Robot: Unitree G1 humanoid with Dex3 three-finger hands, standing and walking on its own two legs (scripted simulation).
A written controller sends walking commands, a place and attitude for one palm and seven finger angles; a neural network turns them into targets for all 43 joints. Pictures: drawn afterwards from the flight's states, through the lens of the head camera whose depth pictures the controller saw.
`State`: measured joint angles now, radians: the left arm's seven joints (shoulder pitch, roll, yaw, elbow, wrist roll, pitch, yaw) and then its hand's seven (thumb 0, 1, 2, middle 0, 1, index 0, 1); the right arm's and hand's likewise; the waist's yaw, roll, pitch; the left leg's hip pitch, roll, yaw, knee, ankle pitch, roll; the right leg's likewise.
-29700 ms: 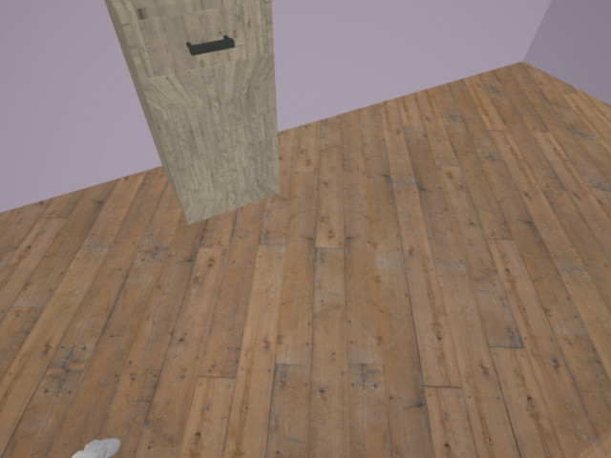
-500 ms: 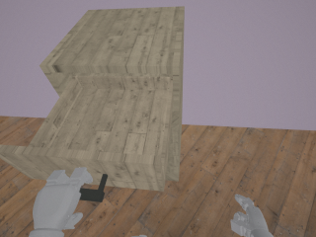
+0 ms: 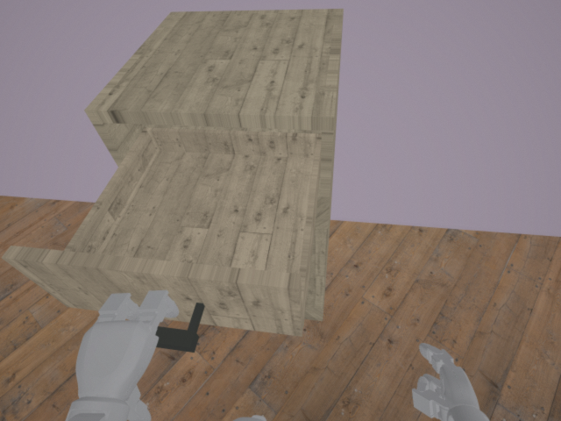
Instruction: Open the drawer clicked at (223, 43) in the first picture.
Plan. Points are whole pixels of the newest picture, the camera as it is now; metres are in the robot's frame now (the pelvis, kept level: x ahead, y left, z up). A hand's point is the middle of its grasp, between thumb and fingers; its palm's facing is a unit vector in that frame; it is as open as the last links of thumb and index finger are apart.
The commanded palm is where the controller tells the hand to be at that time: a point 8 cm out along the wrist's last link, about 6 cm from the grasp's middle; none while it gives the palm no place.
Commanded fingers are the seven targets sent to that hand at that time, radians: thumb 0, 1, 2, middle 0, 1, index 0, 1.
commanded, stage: lift the hand off the handle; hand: left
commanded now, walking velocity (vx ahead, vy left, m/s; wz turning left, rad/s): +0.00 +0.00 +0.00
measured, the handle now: (152, 320) +0.23 +0.22 +0.03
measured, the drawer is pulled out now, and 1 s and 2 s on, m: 0.29 0.29 0.29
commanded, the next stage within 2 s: draw the hand back to the body in 1.30 s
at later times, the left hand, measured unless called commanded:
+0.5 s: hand (118, 336) +0.20 +0.24 +0.06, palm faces +0.04 -0.11 -0.99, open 13.2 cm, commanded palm +0.17 +0.23 +0.13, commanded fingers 0.00 -0.50 0.30 -0.30 -1.20 -0.30 -1.20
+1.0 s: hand (98, 298) +0.21 +0.23 +0.14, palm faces +0.13 -0.14 -0.98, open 13.4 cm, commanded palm +0.18 +0.23 +0.20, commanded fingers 0.00 -0.50 0.30 -0.30 -1.20 -0.30 -1.20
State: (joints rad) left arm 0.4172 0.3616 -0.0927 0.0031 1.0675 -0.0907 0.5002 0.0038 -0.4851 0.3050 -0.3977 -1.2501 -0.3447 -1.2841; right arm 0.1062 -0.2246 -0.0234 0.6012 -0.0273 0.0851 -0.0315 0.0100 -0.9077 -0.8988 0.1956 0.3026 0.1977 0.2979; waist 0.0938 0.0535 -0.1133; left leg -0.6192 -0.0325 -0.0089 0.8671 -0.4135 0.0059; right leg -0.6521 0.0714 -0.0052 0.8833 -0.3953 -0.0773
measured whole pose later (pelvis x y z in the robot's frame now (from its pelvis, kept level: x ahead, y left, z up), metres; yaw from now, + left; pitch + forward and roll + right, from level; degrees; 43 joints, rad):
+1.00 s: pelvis +0.03 +0.03 +0.03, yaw -2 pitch +2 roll -1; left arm 0.52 0.44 -0.08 -0.50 0.94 0.05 0.19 0.00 -0.49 0.30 -0.39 -1.24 -0.39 -1.23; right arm 0.14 -0.23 0.02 0.52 0.00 0.11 0.02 0.01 -0.91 -0.90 0.20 0.30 0.20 0.30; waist 0.14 0.11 -0.07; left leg -0.31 -0.04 0.02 0.63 -0.36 0.05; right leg -0.33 0.07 0.04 0.62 -0.32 -0.03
